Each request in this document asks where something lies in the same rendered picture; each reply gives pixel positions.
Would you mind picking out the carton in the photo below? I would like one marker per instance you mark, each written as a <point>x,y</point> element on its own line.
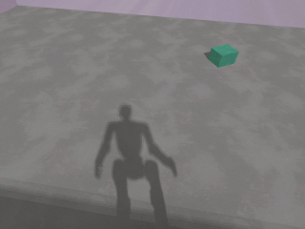
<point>223,55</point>

